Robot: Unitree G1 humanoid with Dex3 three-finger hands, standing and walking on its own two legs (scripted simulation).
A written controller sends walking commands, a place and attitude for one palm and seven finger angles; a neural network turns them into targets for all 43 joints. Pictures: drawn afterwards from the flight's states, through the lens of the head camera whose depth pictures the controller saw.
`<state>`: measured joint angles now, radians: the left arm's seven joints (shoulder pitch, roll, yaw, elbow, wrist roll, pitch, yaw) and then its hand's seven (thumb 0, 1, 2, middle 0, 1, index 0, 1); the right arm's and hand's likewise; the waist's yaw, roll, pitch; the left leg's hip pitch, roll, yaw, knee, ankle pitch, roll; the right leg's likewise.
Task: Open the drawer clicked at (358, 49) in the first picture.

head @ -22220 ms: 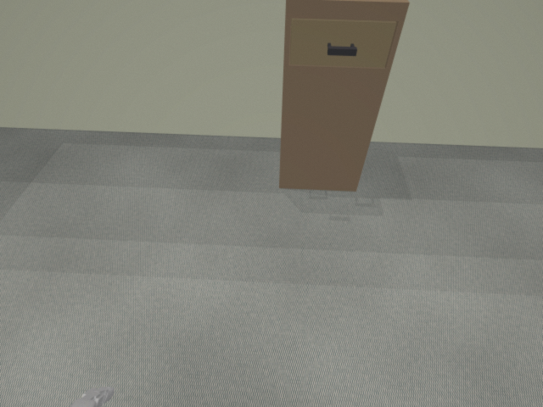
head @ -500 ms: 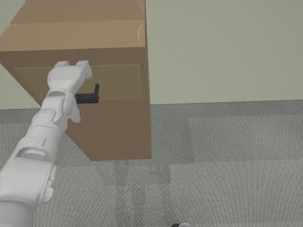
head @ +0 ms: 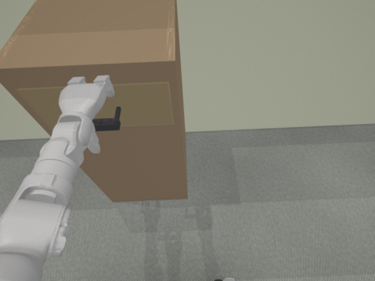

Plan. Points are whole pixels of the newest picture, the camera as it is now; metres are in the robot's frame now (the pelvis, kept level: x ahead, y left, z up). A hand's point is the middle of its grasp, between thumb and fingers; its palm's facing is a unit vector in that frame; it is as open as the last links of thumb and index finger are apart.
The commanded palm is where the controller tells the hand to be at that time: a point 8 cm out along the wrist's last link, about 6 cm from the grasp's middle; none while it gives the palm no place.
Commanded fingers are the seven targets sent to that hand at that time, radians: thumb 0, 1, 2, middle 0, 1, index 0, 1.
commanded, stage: re-aim the fingers above the handle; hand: left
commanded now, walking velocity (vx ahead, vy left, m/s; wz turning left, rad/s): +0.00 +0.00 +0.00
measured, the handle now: (101, 118) +0.51 +0.23 +0.00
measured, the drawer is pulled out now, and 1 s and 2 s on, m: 0.00 0.00 0.00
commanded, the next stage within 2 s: lower the fingers behind the handle in 1.62 s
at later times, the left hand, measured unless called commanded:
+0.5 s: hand (94, 114) +0.47 +0.22 +0.07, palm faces -0.01 +0.00 -1.00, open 13.7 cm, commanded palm +0.45 +0.23 +0.12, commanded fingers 0.00 -0.50 0.30 -0.30 -1.20 -0.30 -1.20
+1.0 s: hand (91, 115) +0.47 +0.22 +0.06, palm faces +0.00 -0.01 -1.00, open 13.8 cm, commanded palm +0.45 +0.22 +0.12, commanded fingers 0.00 -0.50 0.30 -0.30 -1.20 -0.30 -1.20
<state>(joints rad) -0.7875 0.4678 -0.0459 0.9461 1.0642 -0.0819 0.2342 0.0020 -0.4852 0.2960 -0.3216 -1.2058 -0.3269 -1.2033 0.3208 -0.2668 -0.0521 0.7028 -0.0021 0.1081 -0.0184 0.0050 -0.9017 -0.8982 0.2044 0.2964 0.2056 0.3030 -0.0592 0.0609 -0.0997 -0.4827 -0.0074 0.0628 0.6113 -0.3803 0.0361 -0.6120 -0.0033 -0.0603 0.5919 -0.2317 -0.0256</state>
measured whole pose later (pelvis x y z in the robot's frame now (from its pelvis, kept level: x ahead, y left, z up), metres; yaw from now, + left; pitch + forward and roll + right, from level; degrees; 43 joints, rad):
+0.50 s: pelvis -0.01 +0.00 +0.00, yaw +0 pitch +15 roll +0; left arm -0.85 0.49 -0.04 1.02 1.08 -0.08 0.26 0.00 -0.49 0.30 -0.32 -1.21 -0.34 -1.22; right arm 0.31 -0.27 -0.04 0.70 0.00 0.07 -0.03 0.00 -0.90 -0.90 0.20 0.30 0.21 0.30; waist -0.08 0.05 -0.09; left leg -0.52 -0.01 0.07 0.63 -0.37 0.04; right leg -0.65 0.00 -0.05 0.60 -0.22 -0.03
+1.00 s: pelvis -0.01 +0.01 +0.00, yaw +0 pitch +16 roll +0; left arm -0.83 0.48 -0.05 0.99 1.08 -0.10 0.27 0.00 -0.49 0.30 -0.33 -1.21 -0.32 -1.20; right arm 0.33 -0.27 -0.06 0.71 0.00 0.07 -0.02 0.01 -0.90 -0.90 0.20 0.30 0.21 0.30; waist -0.07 0.05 -0.10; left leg -0.54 -0.01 0.06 0.64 -0.38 0.04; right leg -0.66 -0.01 -0.06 0.61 -0.22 -0.02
